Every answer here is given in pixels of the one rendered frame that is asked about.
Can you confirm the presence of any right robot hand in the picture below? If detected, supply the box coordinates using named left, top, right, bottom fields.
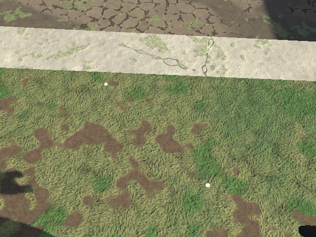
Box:
left=298, top=225, right=316, bottom=237

